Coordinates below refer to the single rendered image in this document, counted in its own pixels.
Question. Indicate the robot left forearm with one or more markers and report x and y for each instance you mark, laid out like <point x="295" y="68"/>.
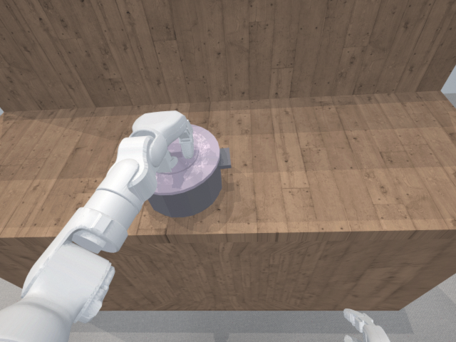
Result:
<point x="103" y="222"/>

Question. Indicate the left robot upper arm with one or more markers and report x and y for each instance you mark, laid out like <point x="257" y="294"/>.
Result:
<point x="70" y="288"/>

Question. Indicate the right robot hand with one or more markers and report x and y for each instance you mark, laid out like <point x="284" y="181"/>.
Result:
<point x="364" y="324"/>

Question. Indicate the pot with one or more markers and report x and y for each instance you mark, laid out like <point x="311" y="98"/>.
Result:
<point x="196" y="200"/>

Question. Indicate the knob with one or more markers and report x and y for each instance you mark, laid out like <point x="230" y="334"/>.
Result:
<point x="175" y="149"/>

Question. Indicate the lid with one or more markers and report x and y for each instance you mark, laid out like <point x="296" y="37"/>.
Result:
<point x="187" y="174"/>

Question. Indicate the left robot hand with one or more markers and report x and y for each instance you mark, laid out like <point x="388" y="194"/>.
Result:
<point x="172" y="125"/>

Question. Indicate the table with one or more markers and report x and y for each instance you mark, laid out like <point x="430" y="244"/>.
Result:
<point x="342" y="191"/>

